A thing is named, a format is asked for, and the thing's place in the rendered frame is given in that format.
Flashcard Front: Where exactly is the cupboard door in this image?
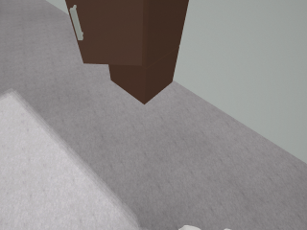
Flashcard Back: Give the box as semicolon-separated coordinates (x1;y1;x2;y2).
65;0;144;66

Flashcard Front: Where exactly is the handle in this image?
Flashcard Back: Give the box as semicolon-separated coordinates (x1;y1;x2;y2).
69;5;83;40

